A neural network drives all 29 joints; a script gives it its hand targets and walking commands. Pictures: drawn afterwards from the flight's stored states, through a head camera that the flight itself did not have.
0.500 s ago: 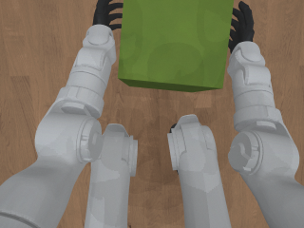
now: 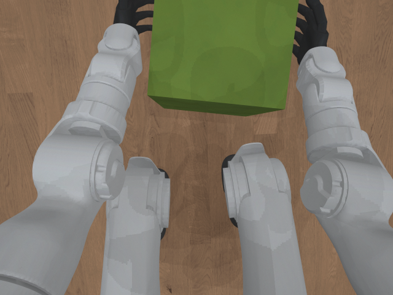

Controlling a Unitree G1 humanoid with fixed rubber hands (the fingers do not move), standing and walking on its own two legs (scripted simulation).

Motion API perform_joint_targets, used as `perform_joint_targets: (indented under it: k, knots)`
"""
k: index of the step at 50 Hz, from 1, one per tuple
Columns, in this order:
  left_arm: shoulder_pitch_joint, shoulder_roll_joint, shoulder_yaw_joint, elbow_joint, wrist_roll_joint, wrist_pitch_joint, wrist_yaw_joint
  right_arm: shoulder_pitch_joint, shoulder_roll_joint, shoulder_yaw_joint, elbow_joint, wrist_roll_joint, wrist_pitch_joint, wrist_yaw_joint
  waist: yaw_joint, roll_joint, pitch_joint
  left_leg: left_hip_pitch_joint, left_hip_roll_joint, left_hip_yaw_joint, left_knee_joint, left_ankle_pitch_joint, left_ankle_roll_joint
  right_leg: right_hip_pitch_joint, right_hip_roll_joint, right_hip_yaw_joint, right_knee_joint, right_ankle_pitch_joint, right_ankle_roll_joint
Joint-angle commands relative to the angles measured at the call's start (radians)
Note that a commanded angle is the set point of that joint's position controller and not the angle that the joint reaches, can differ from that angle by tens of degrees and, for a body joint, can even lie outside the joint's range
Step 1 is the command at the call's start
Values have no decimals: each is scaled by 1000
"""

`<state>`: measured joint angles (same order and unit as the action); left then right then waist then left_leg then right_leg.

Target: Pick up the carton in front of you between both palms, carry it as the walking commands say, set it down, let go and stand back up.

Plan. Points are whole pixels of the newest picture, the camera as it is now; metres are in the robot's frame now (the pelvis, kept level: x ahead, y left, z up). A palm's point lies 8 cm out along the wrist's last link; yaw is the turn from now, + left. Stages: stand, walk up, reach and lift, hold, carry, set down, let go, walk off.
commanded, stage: set down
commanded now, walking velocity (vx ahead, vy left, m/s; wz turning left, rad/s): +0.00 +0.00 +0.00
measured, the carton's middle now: (214, 58) +0.49 -0.08 -0.24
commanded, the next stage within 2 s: let go in 1.52 s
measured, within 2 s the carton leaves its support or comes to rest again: rests again in 0.24 s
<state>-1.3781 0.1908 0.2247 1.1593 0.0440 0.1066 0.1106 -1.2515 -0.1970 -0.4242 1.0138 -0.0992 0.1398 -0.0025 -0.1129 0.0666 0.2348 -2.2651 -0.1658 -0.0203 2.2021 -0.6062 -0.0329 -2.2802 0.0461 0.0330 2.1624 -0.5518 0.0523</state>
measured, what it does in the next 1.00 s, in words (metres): rises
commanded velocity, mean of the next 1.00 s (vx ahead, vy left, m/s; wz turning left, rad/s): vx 0.00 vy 0.00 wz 0.00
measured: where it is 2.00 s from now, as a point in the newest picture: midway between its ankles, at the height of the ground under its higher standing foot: (196, 210)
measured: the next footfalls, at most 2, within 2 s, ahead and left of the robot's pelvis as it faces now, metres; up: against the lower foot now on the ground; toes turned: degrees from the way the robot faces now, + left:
none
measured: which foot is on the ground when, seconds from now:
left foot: down 0.00-1.00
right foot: down 0.00-1.00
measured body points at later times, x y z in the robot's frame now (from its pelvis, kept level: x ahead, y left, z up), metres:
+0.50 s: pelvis -0.01 -0.01 -0.01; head +0.36 -0.03 +0.25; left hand +0.54 +0.10 -0.20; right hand +0.48 -0.29 -0.19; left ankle +0.10 +0.11 -0.34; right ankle +0.12 -0.13 -0.34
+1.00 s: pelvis +0.01 -0.01 +0.09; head +0.32 -0.04 +0.41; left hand +0.56 +0.10 -0.03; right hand +0.48 -0.29 -0.02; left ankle +0.10 +0.11 -0.34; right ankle +0.12 -0.13 -0.34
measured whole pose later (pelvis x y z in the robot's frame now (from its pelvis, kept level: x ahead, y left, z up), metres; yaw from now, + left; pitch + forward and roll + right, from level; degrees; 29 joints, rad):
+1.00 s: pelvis +0.01 -0.01 +0.09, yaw -1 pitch +45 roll +1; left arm -1.16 0.26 0.17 0.92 -0.05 0.13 0.11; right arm -1.05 -0.28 -0.28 0.85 0.13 0.10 -0.04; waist -0.10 0.03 -0.01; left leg -2.07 -0.07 -0.01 1.87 -0.57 -0.02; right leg -2.12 0.04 0.02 1.83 -0.49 0.01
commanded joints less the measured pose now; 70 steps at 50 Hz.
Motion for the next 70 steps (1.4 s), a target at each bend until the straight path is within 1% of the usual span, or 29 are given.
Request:
perform_joint_targets:
  k: [1, 6, 8, 9, 10, 11, 12, 13, 14, 16, 19, 21, 23, 26, 28, 30, 32, 35, 37, 39, 42, 45, 49, 52, 55, 59, 64, 70]
  knots:
    - [-409, -690, -174, -48, -15, -13, -201, -493, 585, 228, -31, 28, -25, 192, -54, 33, -772, 235, -19, 29, -192, 184, 40, 369, 40, -60, -150, 263, -58]
    - [-413, -603, -162, -46, -11, -20, -190, -469, 509, 184, -2, 12, -36, 174, -57, 31, -758, 257, -6, 28, -189, 169, 32, 376, 31, -63, -147, 243, -54]
    - [-402, -501, -151, -45, -17, -32, -169, -441, 414, 150, 21, 13, -52, 148, -59, 29, -769, 280, 4, 30, -187, 167, 21, 394, 23, -67, -145, 241, -46]
    - [-386, -415, -141, -45, -21, -40, -151, -412, 332, 123, 42, 14, -66, 127, -60, 25, -775, 292, 12, 31, -187, 164, 14, 408, 17, -69, -144, 240, -40]
    - [-340, -255, -110, -46, -23, -48, -119, -349, 174, 71, 71, 12, -84, 92, -62, 20, -777, 305, 24, 33, -189, 158, 5, 424, 6, -71, -143, 236, -33]
    - [-276, -48, -80, -50, -26, -59, -71, -274, -24, 30, 86, 18, -108, 42, -62, 9, -783, 320, 39, 33, -192, 151, -4, 440, -8, -72, -146, 235, -25]
    - [-227, 123, -76, -54, -49, -69, -27, -220, -197, 13, 91, 40, -132, -6, -69, 5, -797, 336, 53, 29, -192, 148, -13, 461, -24, -69, -151, 239, -19]
    - [-225, 188, -91, -46, -75, -72, -1, -218, -265, 19, 104, 71, -147, -38, -73, 0, -816, 349, 65, 19, -187, 152, -17, 472, -34, -66, -151, 246, -17]
    - [-228, 204, -117, -38, -109, -75, 9, -223, -290, 36, 117, 108, -160, -54, -74, 1, -823, 362, 73, 12, -183, 158, -17, 475, -41, -64, -151, 253, -19]
    - [-235, 205, -155, -57, -157, -84, 12, -232, -301, 78, 115, 172, -180, -61, -64, 8, -844, 381, 85, 5, -177, 181, -12, 478, -47, -56, -145, 285, -26]
    - [-255, 180, -215, -127, -215, -96, 3, -260, -279, 163, 79, 273, -196, -50, -46, 21, -907, 402, 99, 9, -164, 227, -7, 503, -52, -40, -135, 351, -31]
    - [-265, 185, -239, -184, -243, -96, 2, -263, -290, 203, 48, 325, -199, -45, -43, 21, -980, 438, 104, 16, -155, 260, -6, 543, -53, -39, -131, 395, -29]
    - [-262, 206, -244, -239, -257, -92, 7, -253, -319, 221, 5, 357, -195, -46, -48, 22, -1083, 499, 106, 27, -146, 286, -7, 604, -50, -43, -131, 429, -27]
    - [-219, 227, -231, -309, -252, -75, 19, -200, -348, 226, -65, 376, -178, -57, -54, 29, -1244, 598, 103, 47, -149, 297, -9, 709, -39, -54, -145, 452, -23]
    - [-186, 225, -214, -358, -235, -57, 27, -160, -349, 221, -112, 374, -159, -65, -51, 26, -1340, 635, 94, 62, -167, 280, -8, 788, -32, -61, -167, 455, -24]
    - [-152, 220, -189, -412, -215, -34, 35, -123, -341, 211, -179, 359, -135, -72, -50, 10, -1410, 653, 83, 75, -195, 256, -2, 852, -22, -71, -197, 448, -26]
    - [-119, 215, -158, -450, -189, -7, 39, -92, -325, 196, -248, 337, -105, -76, -47, -7, -1435, 657, 73, 86, -231, 230, 7, 889, -11, -80, -238, 429, -26]
    - [-71, 195, -108, -411, -146, 23, 31, -55, -275, 175, -263, 298, -66, -74, -31, -32, -1288, 570, 65, 92, -295, 161, 18, 836, 0, -80, -303, 359, -20]
    - [-46, 178, -77, -356, -121, 22, 20, -42, -236, 168, -243, 275, -60, -69, -15, -48, -1170, 501, 66, 88, -330, 130, 22, 776, 1, -75, -337, 318, -14]
    - [-28, 166, -52, -318, -101, 14, 11, -34, -209, 165, -234, 261, -63, -62, -2, -58, -1116, 468, 67, 84, -362, 127, 23, 749, 2, -70, -365, 309, -8]
    - [-13, 161, -34, -288, -86, 2, 2, -21, -196, 157, -226, 247, -68, -53, 3, -65, -1116, 467, 66, 81, -411, 137, 21, 756, 5, -69, -405, 319, -3]
    - [-5, 159, -33, -298, -83, -1, -3, -4, -199, 143, -234, 232, -68, -47, -7, -61, -1159, 502, 64, 81, -461, 144, 18, 790, 7, -76, -450, 328, -1]
    - [0, 152, -52, -362, -89, 11, -6, 23, -217, 122, -275, 219, -56, -39, -30, -33, -1258, 604, 61, 83, -526, 170, 10, 844, 9, -91, -512, 356, -4]
    - [5, 147, -64, -424, -90, 28, -6, 40, -230, 110, -319, 216, -42, -29, -39, -5, -1331, 699, 58, 84, -577, 203, 4, 884, 11, -103, -560, 386, -6]
    - [20, 143, -66, -472, -84, 45, -5, 60, -236, 104, -352, 218, -27, -15, -36, 14, -1373, 782, 57, 83, -629, 241, 0, 919, 14, -110, -610, 417, -7]
    - [58, 132, -56, -493, -70, 59, -8, 93, -227, 101, -363, 217, -16, 3, -26, 20, -1367, 852, 58, 78, -703, 279, -2, 954, 16, -109, -681, 445, -7]
    - [111, 117, -37, -476, -52, 55, -18, 131, -210, 90, -348, 200, -23, 21, -18, 5, -1318, 900, 61, 66, -804, 313, -4, 1014, 17, -101, -778, 473, -5]
    - [156, 101, -23, -457, -39, 35, -33, 161, -199, 72, -337, 169, -45, 34, -17, -14, -1280, 981, 68, 49, -934, 354, -7, 1116, 15, -89, -900, 512, -5]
